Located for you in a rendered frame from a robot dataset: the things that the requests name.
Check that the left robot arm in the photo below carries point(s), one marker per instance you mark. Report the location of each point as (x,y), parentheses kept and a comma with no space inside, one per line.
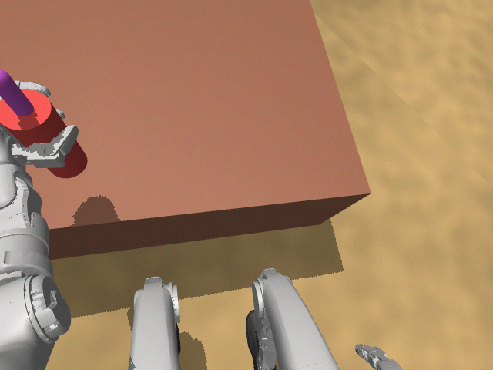
(33,314)

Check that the bottle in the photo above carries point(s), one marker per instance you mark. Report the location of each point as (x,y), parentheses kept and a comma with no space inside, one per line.
(31,118)

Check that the right robot hand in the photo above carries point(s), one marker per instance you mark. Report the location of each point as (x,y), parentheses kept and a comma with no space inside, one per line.
(376,357)

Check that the left robot hand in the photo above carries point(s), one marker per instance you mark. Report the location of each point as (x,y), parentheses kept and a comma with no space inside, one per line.
(41,155)

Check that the right robot foot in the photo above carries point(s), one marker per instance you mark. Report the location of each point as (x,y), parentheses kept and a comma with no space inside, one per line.
(252,340)

